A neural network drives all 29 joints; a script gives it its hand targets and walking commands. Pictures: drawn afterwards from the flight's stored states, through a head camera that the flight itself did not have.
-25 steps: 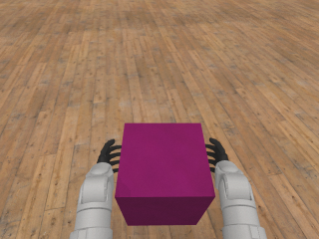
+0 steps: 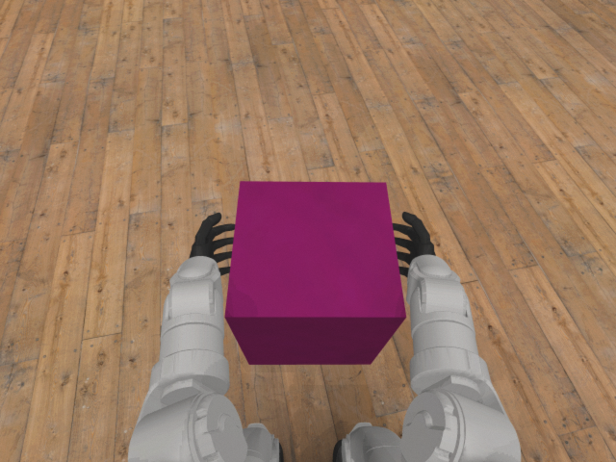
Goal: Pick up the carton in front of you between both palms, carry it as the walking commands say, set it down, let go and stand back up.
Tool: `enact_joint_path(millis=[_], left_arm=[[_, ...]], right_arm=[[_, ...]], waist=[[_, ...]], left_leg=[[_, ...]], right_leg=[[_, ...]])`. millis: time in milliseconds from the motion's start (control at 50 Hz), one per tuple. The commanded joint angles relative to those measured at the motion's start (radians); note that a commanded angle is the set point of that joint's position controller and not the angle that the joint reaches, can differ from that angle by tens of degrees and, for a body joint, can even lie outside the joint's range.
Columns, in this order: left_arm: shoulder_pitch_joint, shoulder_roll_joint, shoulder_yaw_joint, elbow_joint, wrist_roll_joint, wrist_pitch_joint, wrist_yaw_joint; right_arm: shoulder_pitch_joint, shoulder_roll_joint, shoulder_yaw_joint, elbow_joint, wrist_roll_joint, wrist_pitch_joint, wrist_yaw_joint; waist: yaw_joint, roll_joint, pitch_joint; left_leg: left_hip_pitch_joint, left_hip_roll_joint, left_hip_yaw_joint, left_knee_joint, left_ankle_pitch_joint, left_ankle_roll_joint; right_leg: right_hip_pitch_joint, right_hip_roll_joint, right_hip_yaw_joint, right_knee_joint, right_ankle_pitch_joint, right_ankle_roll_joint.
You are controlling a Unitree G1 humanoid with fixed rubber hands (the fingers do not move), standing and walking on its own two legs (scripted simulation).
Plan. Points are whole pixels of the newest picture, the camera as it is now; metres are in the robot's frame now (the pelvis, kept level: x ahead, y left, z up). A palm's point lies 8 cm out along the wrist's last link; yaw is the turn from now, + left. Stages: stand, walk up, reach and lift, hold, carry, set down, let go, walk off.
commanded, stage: set down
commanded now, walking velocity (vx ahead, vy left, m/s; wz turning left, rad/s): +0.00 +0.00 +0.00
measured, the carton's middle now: (311, 281) +0.37 +0.00 -0.07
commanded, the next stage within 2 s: none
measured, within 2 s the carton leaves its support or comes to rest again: rests again in 1.86 s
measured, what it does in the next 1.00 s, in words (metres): lowers itself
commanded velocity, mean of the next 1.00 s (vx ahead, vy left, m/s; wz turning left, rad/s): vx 0.00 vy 0.00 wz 0.00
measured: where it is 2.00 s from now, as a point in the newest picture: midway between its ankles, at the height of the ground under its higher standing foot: outside the picture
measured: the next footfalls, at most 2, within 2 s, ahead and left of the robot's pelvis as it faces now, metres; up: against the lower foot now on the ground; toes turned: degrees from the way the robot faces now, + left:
none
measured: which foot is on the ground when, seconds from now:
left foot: down 0.00-1.00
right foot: down 0.00-1.00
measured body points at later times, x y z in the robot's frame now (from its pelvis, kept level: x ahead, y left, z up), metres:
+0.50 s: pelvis -0.01 +0.00 -0.12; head +0.21 +0.01 +0.27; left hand +0.43 +0.15 -0.19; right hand +0.42 -0.16 -0.19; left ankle +0.06 +0.10 -0.72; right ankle +0.06 -0.11 -0.72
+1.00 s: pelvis -0.04 +0.00 -0.25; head +0.26 +0.01 +0.08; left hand +0.47 +0.14 -0.36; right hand +0.46 -0.16 -0.36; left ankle +0.06 +0.11 -0.72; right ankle +0.06 -0.11 -0.72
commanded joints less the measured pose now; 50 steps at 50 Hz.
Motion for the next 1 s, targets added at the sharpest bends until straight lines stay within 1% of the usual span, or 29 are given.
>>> enact_joint_path(millis=[0, 40, 80, 120, 160, 200, 240, 260, 280, 300, 340, 400, 420, 460, 500, 560, 620, 700, 760, 800, 840, 900, 980], left_arm=[[-0.443, -0.616, -0.303, 0.069, -0.109, -0.108, -0.131], [-0.444, -0.641, -0.347, 0.061, -0.129, -0.169, -0.131], [-0.463, -0.681, -0.415, 0.058, -0.161, -0.23, -0.133], [-0.501, -0.731, -0.508, 0.04, -0.207, -0.285, -0.135], [-0.547, -0.774, -0.61, -0.002, -0.256, -0.326, -0.137], [-0.595, -0.786, -0.713, -0.072, -0.315, -0.349, -0.127], [-0.609, -0.783, -0.781, -0.12, -0.362, -0.351, -0.11], [-0.603, -0.783, -0.794, -0.129, -0.372, -0.344, -0.102], [-0.605, -0.789, -0.809, -0.14, -0.38, -0.336, -0.096], [-0.598, -0.795, -0.805, -0.125, -0.378, -0.323, -0.094], [-0.595, -0.815, -0.787, -0.092, -0.363, -0.293, -0.097], [-0.613, -0.846, -0.726, -0.011, -0.328, -0.242, -0.124], [-0.621, -0.849, -0.701, 0.014, -0.317, -0.227, -0.133], [-0.639, -0.847, -0.657, 0.053, -0.299, -0.205, -0.146], [-0.664, -0.839, -0.624, 0.078, -0.289, -0.196, -0.153], [-0.711, -0.821, -0.599, 0.097, -0.288, -0.204, -0.152], [-0.762, -0.806, -0.609, 0.098, -0.303, -0.221, -0.141], [-0.827, -0.781, -0.639, 0.079, -0.335, -0.234, -0.117], [-0.882, -0.766, -0.666, 0.063, -0.361, -0.23, -0.1], [-0.925, -0.762, -0.684, 0.052, -0.38, -0.224, -0.092], [-0.963, -0.756, -0.691, 0.051, -0.391, -0.215, -0.09], [-1.006, -0.743, -0.693, 0.06, -0.402, -0.204, -0.086], [-1.055, -0.718, -0.67, 0.09, -0.401, -0.197, -0.086]], right_arm=[[-0.441, 0.603, 0.297, 0.075, 0.102, -0.101, 0.121], [-0.442, 0.627, 0.345, 0.062, 0.126, -0.163, 0.122], [-0.464, 0.662, 0.414, 0.054, 0.161, -0.227, 0.126], [-0.497, 0.712, 0.507, 0.033, 0.206, -0.28, 0.132], [-0.538, 0.753, 0.612, -0.018, 0.257, -0.321, 0.137], [-0.586, 0.771, 0.718, -0.094, 0.319, -0.343, 0.131], [-0.611, 0.764, 0.797, -0.147, 0.37, -0.345, 0.12], [-0.611, 0.759, 0.818, -0.156, 0.385, -0.34, 0.118], [-0.604, 0.763, 0.829, -0.158, 0.393, -0.331, 0.114], [-0.606, 0.77, 0.832, -0.152, 0.396, -0.319, 0.115], [-0.596, 0.788, 0.807, -0.112, 0.389, -0.287, 0.123], [-0.599, 0.821, 0.723, -0.023, 0.351, -0.234, 0.145], [-0.608, 0.823, 0.692, 0.003, 0.337, -0.219, 0.152], [-0.626, 0.82, 0.637, 0.045, 0.316, -0.196, 0.163], [-0.652, 0.811, 0.599, 0.07, 0.306, -0.186, 0.171], [-0.702, 0.798, 0.576, 0.08, 0.309, -0.192, 0.171], [-0.754, 0.784, 0.59, 0.067, 0.326, -0.207, 0.162], [-0.833, 0.765, 0.64, 0.025, 0.371, -0.219, 0.146], [-0.891, 0.751, 0.671, -0.001, 0.403, -0.215, 0.135], [-0.922, 0.742, 0.676, -0.008, 0.415, -0.209, 0.127], [-0.951, 0.73, 0.67, -0.007, 0.42, -0.199, 0.123], [-0.99, 0.72, 0.659, 0.002, 0.428, -0.189, 0.117], [-1.046, 0.696, 0.632, 0.021, 0.43, -0.184, 0.119]], waist=[[0.003, 0.013, -0.345], [0.001, 0.013, -0.429], [-0.005, 0.013, -0.535], [-0.011, 0.01, -0.679], [-0.015, 0.011, -0.879], [-0.012, 0.015, -1.127], [-0.007, 0.006, -1.308], [-0.007, -0.005, -1.351], [-0.006, 0.007, -1.383], [-0.005, -0.006, -1.369], [-0.009, 0.0, -1.295], [-0.018, 0.016, -1.132], [-0.021, 0.02, -1.094], [-0.026, 0.028, -1.055], [-0.029, 0.035, -1.052], [-0.031, 0.041, -1.085], [-0.035, 0.039, -1.15], [-0.032, 0.024, -1.263], [-0.031, 0.018, -1.338], [-0.037, 0.026, -1.373], [-0.047, 0.033, -1.386], [-0.052, 0.049, -1.382], [-0.057, 0.063, -1.347]], left_leg=[[-0.021, -0.079, -0.1, -0.038, 0.036, 0.018], [-0.056, -0.092, -0.099, 0.012, 0.092, 0.014], [-0.096, -0.103, -0.1, 0.076, 0.138, 0.009], [-0.132, -0.111, -0.1, 0.146, 0.2, 0.003], [-0.158, -0.117, -0.101, 0.222, 0.278, -0.003], [-0.16, -0.12, -0.103, 0.301, 0.381, -0.009], [-0.167, -0.123, -0.105, 0.371, 0.459, -0.014], [-0.168, -0.123, -0.107, 0.399, 0.48, -0.015], [-0.202, -0.127, -0.102, 0.415, 0.462, -0.022], [-0.237, -0.129, -0.101, 0.43, 0.431, -0.023], [-0.328, -0.133, -0.091, 0.446, 0.331, -0.029], [-0.5, -0.139, -0.077, 0.464, 0.153, -0.03], [-0.543, -0.141, -0.074, 0.474, 0.115, -0.027], [-0.606, -0.144, -0.07, 0.498, 0.077, -0.024], [-0.655, -0.146, -0.067, 0.529, 0.076, -0.023], [-0.723, -0.152, -0.063, 0.586, 0.098, -0.025], [-0.773, -0.158, -0.057, 0.647, 0.12, -0.029], [-0.802, -0.161, -0.05, 0.732, 0.138, -0.033], [-0.821, -0.163, -0.041, 0.79, 0.132, -0.035], [-0.846, -0.165, -0.034, 0.824, 0.115, -0.037], [-0.87, -0.165, -0.03, 0.856, 0.099, -0.038], [-0.905, -0.164, -0.023, 0.897, 0.084, -0.038], [-0.959, -0.161, -0.02, 0.948, 0.062, -0.035]], right_leg=[[-0.081, 0.073, 0.101, -0.05, 0.026, -0.014], [-0.12, 0.085, 0.099, 0.003, 0.088, -0.006], [-0.169, 0.096, 0.097, 0.071, 0.138, 0.002], [-0.2, 0.104, 0.096, 0.14, 0.201, 0.007], [-0.225, 0.11, 0.096, 0.217, 0.284, 0.015], [-0.24, 0.115, 0.096, 0.3, 0.379, 0.026], [-0.29, 0.12, 0.094, 0.366, 0.437, 0.039], [-0.341, 0.123, 0.09, 0.389, 0.437, 0.046], [-0.355, 0.125, 0.088, 0.407, 0.419, 0.046], [-0.411, 0.129, 0.084, 0.42, 0.386, 0.049], [-0.51, 0.135, 0.074, 0.439, 0.287, 0.048], [-0.64, 0.139, 0.063, 0.466, 0.135, 0.039], [-0.677, 0.138, 0.06, 0.474, 0.1, 0.036], [-0.737, 0.138, 0.057, 0.496, 0.065, 0.033], [-0.786, 0.138, 0.054, 0.526, 0.066, 0.032], [-0.845, 0.14, 0.048, 0.582, 0.095, 0.035], [-0.889, 0.144, 0.041, 0.643, 0.123, 0.04], [-0.946, 0.149, 0.03, 0.726, 0.133, 0.052], [-0.974, 0.153, 0.021, 0.783, 0.122, 0.058], [-0.984, 0.154, 0.015, 0.815, 0.107, 0.057], [-1.009, 0.154, 0.01, 0.843, 0.09, 0.057], [-1.051, 0.152, 0.003, 0.882, 0.07, 0.055], [-1.121, 0.148, -0.005, 0.932, 0.044, 0.053]])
